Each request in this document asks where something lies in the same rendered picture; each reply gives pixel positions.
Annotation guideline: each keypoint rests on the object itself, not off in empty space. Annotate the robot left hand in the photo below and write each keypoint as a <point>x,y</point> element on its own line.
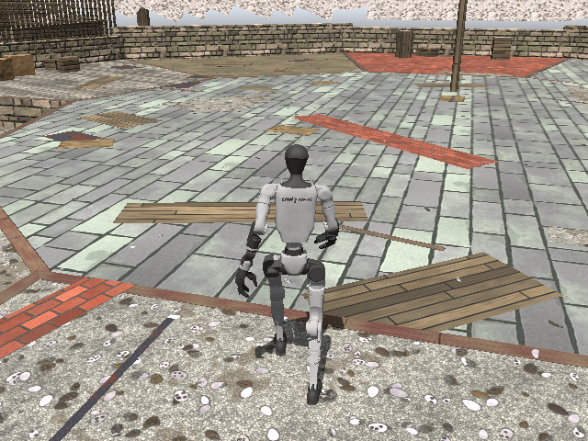
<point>240,276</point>

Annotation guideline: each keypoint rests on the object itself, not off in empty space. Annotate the robot right hand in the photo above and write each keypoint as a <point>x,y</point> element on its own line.
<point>322,237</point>

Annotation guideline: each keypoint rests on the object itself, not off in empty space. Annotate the robot head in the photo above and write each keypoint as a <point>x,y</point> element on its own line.
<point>296,157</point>

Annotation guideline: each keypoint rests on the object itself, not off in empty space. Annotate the robot right forearm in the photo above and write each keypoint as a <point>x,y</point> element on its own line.
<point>332,235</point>

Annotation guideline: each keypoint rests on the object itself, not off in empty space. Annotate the left robot upper arm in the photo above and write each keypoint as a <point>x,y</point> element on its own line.
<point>266,193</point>

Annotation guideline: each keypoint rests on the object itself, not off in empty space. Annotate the right robot upper arm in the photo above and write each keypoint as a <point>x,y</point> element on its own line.
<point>324,194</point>

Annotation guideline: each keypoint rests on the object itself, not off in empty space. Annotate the robot left foot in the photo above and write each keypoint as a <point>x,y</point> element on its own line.
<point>280,346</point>

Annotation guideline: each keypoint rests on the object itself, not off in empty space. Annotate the robot left forearm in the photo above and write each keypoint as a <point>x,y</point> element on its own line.
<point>250,249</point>

